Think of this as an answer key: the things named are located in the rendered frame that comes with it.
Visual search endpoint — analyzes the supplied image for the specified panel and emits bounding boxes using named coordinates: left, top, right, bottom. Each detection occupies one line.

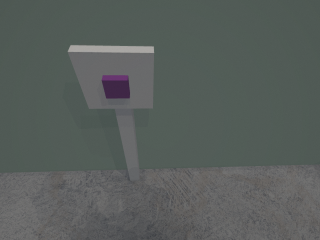
left=68, top=45, right=154, bottom=181

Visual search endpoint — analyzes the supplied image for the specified button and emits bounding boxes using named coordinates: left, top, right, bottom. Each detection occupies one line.
left=101, top=75, right=130, bottom=99

